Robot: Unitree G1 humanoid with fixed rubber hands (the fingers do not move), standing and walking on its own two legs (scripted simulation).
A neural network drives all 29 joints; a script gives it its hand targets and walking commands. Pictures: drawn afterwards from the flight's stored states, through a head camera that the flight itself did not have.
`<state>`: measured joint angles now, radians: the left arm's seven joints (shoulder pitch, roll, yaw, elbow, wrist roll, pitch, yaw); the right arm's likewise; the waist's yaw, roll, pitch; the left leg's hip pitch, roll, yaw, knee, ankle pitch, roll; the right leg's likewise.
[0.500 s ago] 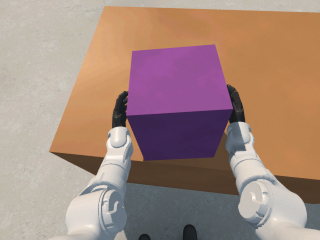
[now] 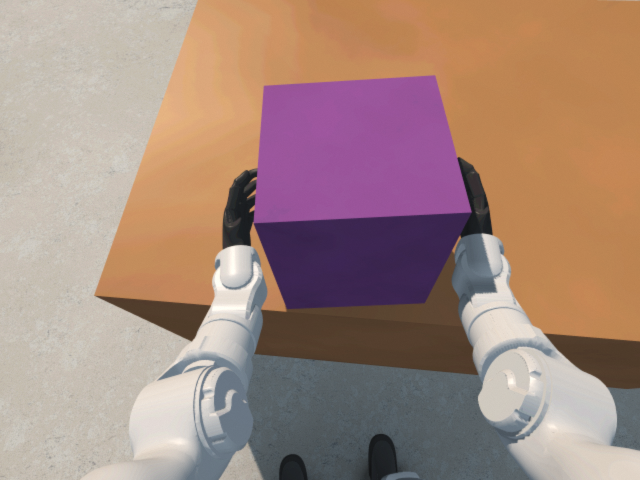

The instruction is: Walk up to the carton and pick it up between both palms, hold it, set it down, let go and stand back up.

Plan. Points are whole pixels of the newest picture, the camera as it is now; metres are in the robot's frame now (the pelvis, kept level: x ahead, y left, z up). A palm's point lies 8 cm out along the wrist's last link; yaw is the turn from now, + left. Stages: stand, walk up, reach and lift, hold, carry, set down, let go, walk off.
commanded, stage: set down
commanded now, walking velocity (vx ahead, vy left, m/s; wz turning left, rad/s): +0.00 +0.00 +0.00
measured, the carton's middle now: (352, 205) +0.47 -0.03 -0.03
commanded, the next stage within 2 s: none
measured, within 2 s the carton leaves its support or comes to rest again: rests again in 0.28 s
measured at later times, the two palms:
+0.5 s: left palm (240, 235) +0.43 +0.12 -0.02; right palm (471, 223) +0.42 -0.18 -0.02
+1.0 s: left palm (240, 239) +0.43 +0.12 -0.03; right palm (469, 227) +0.42 -0.18 -0.02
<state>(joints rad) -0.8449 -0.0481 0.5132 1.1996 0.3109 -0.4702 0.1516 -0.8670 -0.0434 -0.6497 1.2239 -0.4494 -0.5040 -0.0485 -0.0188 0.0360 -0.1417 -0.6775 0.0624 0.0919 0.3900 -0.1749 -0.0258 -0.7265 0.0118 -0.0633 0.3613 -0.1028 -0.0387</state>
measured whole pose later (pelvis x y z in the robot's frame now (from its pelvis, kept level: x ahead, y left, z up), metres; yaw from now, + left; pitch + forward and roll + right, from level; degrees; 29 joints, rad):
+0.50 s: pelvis +0.00 +0.00 +0.00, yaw +1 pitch +27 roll +0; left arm -0.85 -0.05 0.56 1.17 0.36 -0.46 0.13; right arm -0.86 -0.01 -0.71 1.17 -0.49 -0.49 -0.03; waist -0.03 0.02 -0.13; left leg -0.68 0.06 0.08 0.39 -0.17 -0.03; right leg -0.73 0.01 -0.07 0.38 -0.11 -0.04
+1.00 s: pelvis +0.00 +0.00 +0.00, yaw +0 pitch +27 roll +0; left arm -0.83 -0.06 0.56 1.13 0.38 -0.44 0.14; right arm -0.85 -0.01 -0.70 1.17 -0.47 -0.50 -0.01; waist -0.04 0.01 -0.12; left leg -0.70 0.06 0.09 0.41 -0.18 -0.02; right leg -0.75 0.01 -0.07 0.38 -0.11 -0.04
